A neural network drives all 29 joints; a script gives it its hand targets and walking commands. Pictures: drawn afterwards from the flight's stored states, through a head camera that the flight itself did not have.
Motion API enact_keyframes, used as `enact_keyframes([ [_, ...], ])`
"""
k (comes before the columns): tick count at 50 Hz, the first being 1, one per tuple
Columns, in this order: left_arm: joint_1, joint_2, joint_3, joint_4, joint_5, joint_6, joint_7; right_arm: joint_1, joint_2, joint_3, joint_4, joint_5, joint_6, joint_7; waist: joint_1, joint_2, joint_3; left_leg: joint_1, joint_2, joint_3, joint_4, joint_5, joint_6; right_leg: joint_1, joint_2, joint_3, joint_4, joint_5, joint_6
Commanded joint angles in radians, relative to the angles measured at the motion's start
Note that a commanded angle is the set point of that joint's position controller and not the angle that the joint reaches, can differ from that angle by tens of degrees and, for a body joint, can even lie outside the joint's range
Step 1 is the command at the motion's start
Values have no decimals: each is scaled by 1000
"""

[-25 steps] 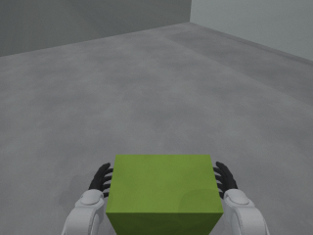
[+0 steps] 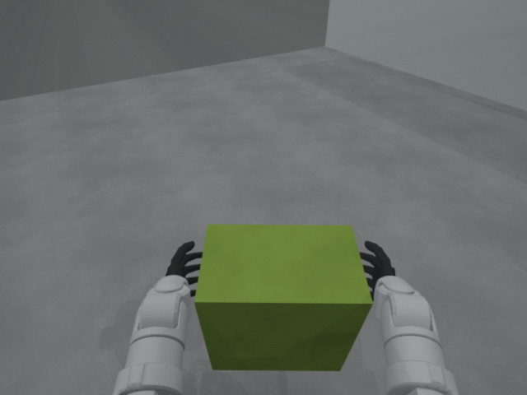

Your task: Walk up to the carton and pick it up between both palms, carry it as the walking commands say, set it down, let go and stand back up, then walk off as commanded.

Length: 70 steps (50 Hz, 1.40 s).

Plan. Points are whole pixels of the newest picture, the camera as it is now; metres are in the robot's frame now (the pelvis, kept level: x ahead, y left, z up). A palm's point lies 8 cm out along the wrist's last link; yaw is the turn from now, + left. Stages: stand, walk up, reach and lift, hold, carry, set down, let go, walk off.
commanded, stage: set down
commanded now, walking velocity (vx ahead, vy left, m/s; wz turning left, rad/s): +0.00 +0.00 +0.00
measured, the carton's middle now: (278, 302) +0.32 +0.00 -0.01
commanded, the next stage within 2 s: none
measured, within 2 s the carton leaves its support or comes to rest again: neither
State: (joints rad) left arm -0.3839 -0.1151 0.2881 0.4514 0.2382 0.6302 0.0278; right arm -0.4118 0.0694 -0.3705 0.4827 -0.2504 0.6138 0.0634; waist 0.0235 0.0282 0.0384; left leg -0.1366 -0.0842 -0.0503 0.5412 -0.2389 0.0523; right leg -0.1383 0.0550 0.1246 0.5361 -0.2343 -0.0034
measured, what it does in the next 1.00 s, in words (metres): lowers itself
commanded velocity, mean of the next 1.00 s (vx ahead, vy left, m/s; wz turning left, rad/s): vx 0.00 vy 0.00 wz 0.00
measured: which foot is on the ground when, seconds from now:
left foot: down 0.00-1.00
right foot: down 0.00-1.00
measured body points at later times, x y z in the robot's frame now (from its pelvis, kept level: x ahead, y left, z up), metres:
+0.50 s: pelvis +0.05 -0.05 -0.01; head +0.13 -0.04 +0.43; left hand +0.33 +0.14 -0.08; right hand +0.35 -0.19 -0.07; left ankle +0.05 +0.08 -0.73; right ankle +0.05 -0.13 -0.73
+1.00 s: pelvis -0.02 -0.01 -0.09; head +0.14 -0.02 +0.34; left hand +0.35 +0.17 -0.15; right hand +0.37 -0.16 -0.15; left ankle +0.05 +0.09 -0.73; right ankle +0.05 -0.13 -0.73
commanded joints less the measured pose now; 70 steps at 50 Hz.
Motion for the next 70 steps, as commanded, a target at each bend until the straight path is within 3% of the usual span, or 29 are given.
enact_keyframes([
  [1,-525,-961,-434,55,-156,-50,-228,-496,793,410,19,127,-57,267,-52,35,-109,-96,113,-158,-322,-217,-84,49,41,-60,-52,4,-16],
  [7,-451,-915,-428,-34,-176,-102,-230,-546,800,522,-153,171,-100,253,-9,-87,-232,69,55,-62,-194,84,-45,-25,5,-18,-107,-5,-27],
  [8,-408,-879,-409,-16,-172,-113,-227,-543,812,582,-169,187,-102,249,41,-108,-225,42,35,-45,-173,161,-28,-19,13,-22,-97,75,-12],
  [10,-296,-871,-454,-8,-171,-126,-234,-432,819,595,-190,187,-118,226,-10,-120,-296,84,34,-54,-140,297,-23,-31,7,-12,-95,202,-3],
  [13,-251,-842,-483,-71,-168,-195,-232,-330,852,642,-170,225,-170,206,-2,-96,-467,49,20,-49,-61,471,-23,0,15,0,-41,423,8],
  [18,-234,-702,-451,-22,-135,-317,-241,-221,879,655,-107,212,-278,129,39,-142,-486,-333,-17,-32,64,354,-18,51,-67,91,63,815,31],
  [19,-260,-711,-475,-9,-134,-343,-241,-203,866,642,-119,187,-304,118,-5,-148,-547,-383,-17,-37,71,319,-9,59,-75,88,80,792,31],
  [25,-224,-577,-457,14,-117,-481,-241,-146,849,652,-44,174,-454,31,51,-67,-724,-491,-23,-39,174,353,-33,-42,-93,123,169,938,47],
  [26,-272,-598,-492,30,-148,-507,-250,-216,846,646,-71,179,-482,15,-11,-119,-757,-552,-15,-55,182,292,-26,-52,-86,112,179,884,50],
  [28,-248,-641,-503,29,-155,-515,-252,-200,821,635,-25,186,-494,4,-10,-25,-780,-499,-8,-66,198,375,-35,-157,-71,99,200,772,32],
  [32,-277,-589,-454,101,-130,-529,-232,-335,806,637,-6,189,-513,-8,57,-23,-757,-553,-8,-43,227,283,-26,-303,-39,73,227,519,36],
  [33,-278,-621,-482,105,-140,-528,-216,-312,783,607,24,169,-508,-2,14,-3,-736,-547,-14,-38,240,276,-29,-339,-14,43,247,433,28],
  [35,-278,-604,-444,111,-135,-533,-216,-326,773,607,37,155,-501,1,42,-39,-742,-609,-16,-32,267,320,-37,-339,-1,43,275,494,31],
  [36,-353,-626,-478,79,-167,-532,-238,-352,766,613,12,166,-507,-7,-19,-52,-784,-626,-10,-28,290,250,-39,-326,-13,56,261,442,32],
  [38,-393,-666,-474,121,-163,-520,-227,-423,770,606,0,158,-516,5,-3,-34,-793,-575,-14,-32,292,257,-37,-460,21,-6,293,313,32],
  [39,-416,-667,-483,84,-172,-528,-219,-496,780,644,-16,201,-518,18,56,-21,-807,-565,-10,-28,312,253,-38,-505,24,4,318,240,22],
  [44,-548,-768,-485,127,-177,-499,-197,-639,723,545,30,158,-502,54,-48,-27,-814,-594,-2,-49,352,102,-56,-683,56,-62,392,17,-1],
  [45,-592,-795,-481,151,-183,-488,-194,-712,741,572,18,172,-499,57,-12,-16,-825,-648,-11,-35,369,16,-55,-664,47,-48,406,-61,-12],
  [48,-696,-844,-532,94,-202,-464,-185,-698,772,523,76,161,-470,93,-73,10,-893,-589,-11,-46,387,-5,-75,-753,70,-90,443,-79,-14],
  [51,-727,-886,-516,93,-190,-436,-165,-741,808,503,122,165,-435,131,-51,-13,-886,-557,-13,-61,413,-49,-73,-856,87,-105,481,-150,-18],
  [52,-764,-867,-480,89,-187,-436,-149,-812,805,510,148,185,-431,152,7,-5,-874,-555,-10,-73,409,-44,-75,-888,83,-94,503,-153,-19],
  [54,-855,-903,-506,81,-218,-420,-169,-809,790,481,159,176,-418,156,-68,12,-905,-629,-16,-52,446,-98,-79,-873,78,-93,509,-167,-28],
  [59,-820,-881,-422,197,-149,-367,-153,-951,799,464,180,190,-388,199,20,33,-864,-598,-25,-76,469,-177,-69,-1050,75,-106,573,-248,-23],
  [61,-896,-919,-465,125,-190,-379,-152,-976,812,469,143,204,-387,207,-34,16,-1008,-604,-29,-74,509,-136,-70,-982,74,-113,605,-184,-18],
  [62,-870,-928,-437,128,-166,-380,-149,-935,839,488,172,211,-382,205,10,35,-951,-653,-38,-45,528,-76,-68,-990,75,-93,602,-163,-23],
  [63,-876,-926,-458,134,-182,-392,-160,-903,846,445,165,178,-389,197,-61,-1,-1008,-683,-40,-33,564,4,-73,-976,81,-98,604,-103,-16],
  [65,-898,-908,-479,109,-211,-392,-171,-849,868,459,174,171,-383,187,-91,-44,-1065,-700,-43,-22,598,70,-75,-974,84,-118,620,-46,3],
  [66,-862,-906,-455,140,-194,-394,-164,-873,849,468,180,207,-386,194,-32,10,-1047,-700,-37,-28,597,60,-70,-1007,85,-99,643,-56,-6],
  [70,-832,-833,-441,143,-201,-416,-185,-804,840,468,189,193,-396,159,-41,-4,-1027,-882,-57,14,667,117,-80,-1003,79,-87,657,48,17],
])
